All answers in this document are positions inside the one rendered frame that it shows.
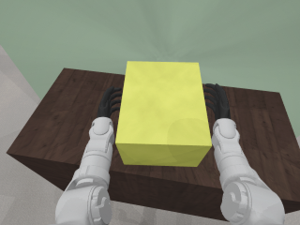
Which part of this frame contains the pedestal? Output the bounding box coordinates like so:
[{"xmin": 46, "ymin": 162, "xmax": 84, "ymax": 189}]
[{"xmin": 7, "ymin": 67, "xmax": 300, "ymax": 222}]

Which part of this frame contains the right robot upper arm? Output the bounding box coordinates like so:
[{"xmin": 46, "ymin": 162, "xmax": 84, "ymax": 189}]
[{"xmin": 220, "ymin": 181, "xmax": 289, "ymax": 225}]

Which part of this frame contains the left robot upper arm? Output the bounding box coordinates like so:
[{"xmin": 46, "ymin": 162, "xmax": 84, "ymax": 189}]
[{"xmin": 48, "ymin": 185, "xmax": 113, "ymax": 225}]

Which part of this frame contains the left robot hand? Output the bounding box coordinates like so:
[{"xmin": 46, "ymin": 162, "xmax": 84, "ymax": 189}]
[{"xmin": 97, "ymin": 86, "xmax": 123, "ymax": 118}]

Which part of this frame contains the right robot hand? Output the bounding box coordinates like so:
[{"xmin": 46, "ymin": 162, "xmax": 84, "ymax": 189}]
[{"xmin": 203, "ymin": 83, "xmax": 231, "ymax": 121}]

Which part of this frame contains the carton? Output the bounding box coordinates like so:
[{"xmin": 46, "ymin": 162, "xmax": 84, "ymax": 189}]
[{"xmin": 115, "ymin": 61, "xmax": 212, "ymax": 167}]

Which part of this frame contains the left robot forearm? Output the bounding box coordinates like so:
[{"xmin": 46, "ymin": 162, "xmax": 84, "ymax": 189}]
[{"xmin": 55, "ymin": 117, "xmax": 114, "ymax": 224}]

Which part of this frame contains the right robot forearm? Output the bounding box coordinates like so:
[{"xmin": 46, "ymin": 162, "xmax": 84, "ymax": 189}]
[{"xmin": 211, "ymin": 118, "xmax": 285, "ymax": 219}]

